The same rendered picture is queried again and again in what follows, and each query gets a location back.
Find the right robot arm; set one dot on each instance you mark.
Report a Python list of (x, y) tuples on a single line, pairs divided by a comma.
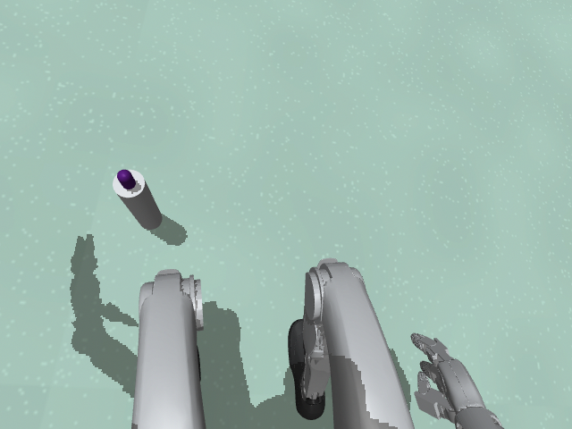
[(477, 418)]

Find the right robot hand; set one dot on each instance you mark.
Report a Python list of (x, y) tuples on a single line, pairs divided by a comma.
[(451, 377)]

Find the bottle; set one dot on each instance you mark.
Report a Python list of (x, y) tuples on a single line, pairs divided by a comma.
[(132, 189)]

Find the right robot foot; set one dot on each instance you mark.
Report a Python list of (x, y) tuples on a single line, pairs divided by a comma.
[(307, 408)]

